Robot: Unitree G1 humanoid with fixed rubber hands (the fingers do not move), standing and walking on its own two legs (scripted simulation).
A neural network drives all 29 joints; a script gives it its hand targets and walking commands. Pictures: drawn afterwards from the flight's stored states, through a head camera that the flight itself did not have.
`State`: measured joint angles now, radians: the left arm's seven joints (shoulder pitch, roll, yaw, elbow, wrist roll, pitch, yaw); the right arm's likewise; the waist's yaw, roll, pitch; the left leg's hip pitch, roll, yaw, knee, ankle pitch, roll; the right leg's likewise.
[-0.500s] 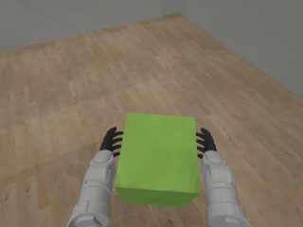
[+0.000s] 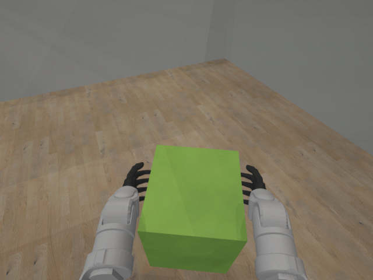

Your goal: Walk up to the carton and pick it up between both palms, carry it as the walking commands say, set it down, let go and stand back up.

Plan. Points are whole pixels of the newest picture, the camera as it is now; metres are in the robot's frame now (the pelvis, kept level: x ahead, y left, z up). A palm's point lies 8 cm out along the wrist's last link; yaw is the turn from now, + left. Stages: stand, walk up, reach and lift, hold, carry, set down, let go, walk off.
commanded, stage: reach and lift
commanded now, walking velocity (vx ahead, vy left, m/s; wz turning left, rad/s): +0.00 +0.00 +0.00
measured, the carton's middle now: (192, 211) +0.30 -0.04 -0.04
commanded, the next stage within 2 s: hold in 1.54 s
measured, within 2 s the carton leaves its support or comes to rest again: neither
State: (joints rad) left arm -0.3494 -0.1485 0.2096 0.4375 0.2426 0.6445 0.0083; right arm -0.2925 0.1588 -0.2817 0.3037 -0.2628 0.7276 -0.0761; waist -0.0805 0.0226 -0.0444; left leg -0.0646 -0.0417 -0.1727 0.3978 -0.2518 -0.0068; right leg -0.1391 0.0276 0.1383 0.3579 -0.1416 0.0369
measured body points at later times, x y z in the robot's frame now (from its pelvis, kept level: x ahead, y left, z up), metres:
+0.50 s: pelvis -0.01 +0.00 +0.00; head -0.05 -0.01 +0.45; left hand +0.31 +0.13 +0.04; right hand +0.30 -0.16 +0.04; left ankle -0.02 +0.13 -0.74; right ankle +0.04 -0.14 -0.74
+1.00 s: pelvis +0.00 -0.01 +0.00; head -0.05 -0.02 +0.45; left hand +0.30 +0.14 +0.04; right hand +0.30 -0.15 +0.04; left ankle -0.01 +0.13 -0.74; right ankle +0.04 -0.14 -0.74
